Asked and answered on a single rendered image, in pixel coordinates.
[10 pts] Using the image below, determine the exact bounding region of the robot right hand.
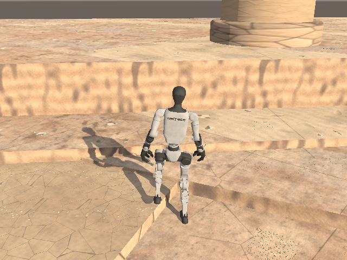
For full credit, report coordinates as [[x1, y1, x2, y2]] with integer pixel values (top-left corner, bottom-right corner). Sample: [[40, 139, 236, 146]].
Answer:
[[193, 150, 205, 161]]

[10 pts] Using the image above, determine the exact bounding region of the right robot forearm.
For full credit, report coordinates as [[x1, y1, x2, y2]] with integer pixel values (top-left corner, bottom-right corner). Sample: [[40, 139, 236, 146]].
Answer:
[[194, 134, 204, 152]]

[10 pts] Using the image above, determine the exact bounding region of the robot left hand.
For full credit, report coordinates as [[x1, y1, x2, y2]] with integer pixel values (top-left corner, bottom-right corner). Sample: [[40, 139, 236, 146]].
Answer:
[[140, 149, 153, 163]]

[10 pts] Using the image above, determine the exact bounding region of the robot right upper arm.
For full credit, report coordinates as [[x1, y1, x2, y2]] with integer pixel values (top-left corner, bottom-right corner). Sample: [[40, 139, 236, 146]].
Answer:
[[188, 111, 200, 141]]

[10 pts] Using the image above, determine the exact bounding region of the robot left upper arm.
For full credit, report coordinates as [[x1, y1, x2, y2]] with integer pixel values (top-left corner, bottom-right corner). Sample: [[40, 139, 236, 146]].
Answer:
[[149, 108, 166, 138]]

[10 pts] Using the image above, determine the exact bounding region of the right robot foot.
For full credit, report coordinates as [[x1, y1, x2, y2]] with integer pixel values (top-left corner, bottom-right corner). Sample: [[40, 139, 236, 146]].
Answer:
[[180, 210, 188, 224]]

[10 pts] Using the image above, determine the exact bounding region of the left robot forearm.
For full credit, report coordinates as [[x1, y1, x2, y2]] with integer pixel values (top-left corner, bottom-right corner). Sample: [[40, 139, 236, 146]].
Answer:
[[143, 129, 154, 151]]

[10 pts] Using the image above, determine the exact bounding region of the left robot thigh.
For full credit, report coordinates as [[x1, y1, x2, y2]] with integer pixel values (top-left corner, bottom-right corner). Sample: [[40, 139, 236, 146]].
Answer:
[[155, 149, 166, 171]]

